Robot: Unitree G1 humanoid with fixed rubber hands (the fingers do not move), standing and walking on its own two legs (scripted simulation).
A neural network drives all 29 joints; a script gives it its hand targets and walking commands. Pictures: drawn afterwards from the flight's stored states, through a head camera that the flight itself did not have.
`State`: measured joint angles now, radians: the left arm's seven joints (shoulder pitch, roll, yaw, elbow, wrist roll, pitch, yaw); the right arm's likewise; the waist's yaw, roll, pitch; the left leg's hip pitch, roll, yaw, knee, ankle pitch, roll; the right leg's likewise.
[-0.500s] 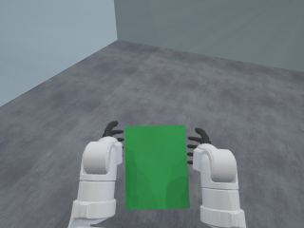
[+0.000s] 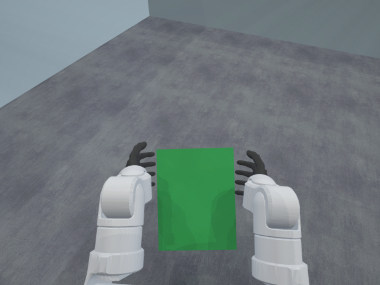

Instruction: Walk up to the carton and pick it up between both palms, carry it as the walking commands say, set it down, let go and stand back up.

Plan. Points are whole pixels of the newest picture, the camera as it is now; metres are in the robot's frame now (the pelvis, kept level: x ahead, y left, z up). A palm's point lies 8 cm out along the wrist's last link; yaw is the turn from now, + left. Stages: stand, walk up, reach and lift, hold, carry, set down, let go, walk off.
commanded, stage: carry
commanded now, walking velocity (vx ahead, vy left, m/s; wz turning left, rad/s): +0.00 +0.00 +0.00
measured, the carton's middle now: (196, 190) +0.36 +0.00 -0.02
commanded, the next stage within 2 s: hold in 1.96 s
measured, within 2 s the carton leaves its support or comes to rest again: neither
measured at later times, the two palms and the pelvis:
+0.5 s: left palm (138, 175) +0.33 +0.12 +0.09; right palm (257, 183) +0.32 -0.12 +0.08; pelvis +0.02 +0.00 +0.00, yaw +0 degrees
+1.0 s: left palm (134, 182) +0.32 +0.13 +0.06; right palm (252, 188) +0.32 -0.12 +0.06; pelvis +0.02 +0.01 +0.00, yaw +0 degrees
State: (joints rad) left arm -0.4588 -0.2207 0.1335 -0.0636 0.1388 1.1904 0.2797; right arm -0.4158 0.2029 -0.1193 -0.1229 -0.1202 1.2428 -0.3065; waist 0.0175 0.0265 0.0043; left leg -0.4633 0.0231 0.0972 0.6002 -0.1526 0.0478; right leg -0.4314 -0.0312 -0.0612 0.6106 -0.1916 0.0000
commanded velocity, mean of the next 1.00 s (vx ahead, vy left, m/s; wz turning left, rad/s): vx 0.00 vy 0.00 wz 0.00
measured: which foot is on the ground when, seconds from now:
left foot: down 0.00-1.00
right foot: down 0.00-1.00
